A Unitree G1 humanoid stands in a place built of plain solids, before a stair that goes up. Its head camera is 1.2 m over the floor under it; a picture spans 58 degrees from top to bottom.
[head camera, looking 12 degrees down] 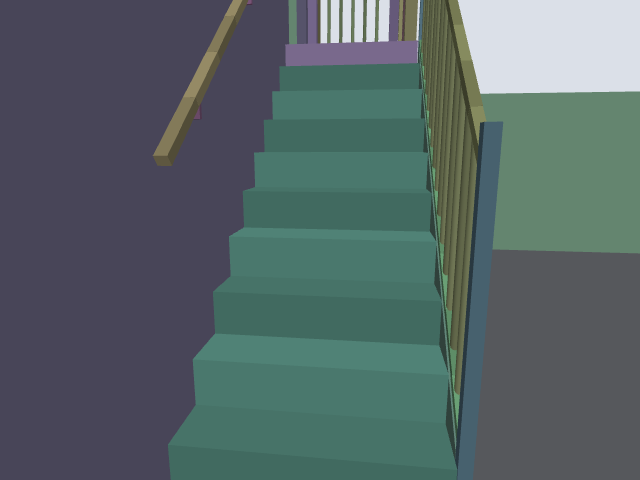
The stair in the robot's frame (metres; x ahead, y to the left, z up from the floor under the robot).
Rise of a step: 0.20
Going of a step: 0.24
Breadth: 0.98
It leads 7 degrees to the right of straight ahead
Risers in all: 10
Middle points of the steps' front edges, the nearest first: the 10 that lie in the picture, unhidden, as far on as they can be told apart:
1.26 0.04 0.20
1.50 0.01 0.39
1.74 -0.02 0.59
1.98 -0.05 0.78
2.22 -0.08 0.98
2.46 -0.11 1.18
2.70 -0.14 1.37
2.94 -0.17 1.57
3.18 -0.20 1.76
3.42 -0.23 1.96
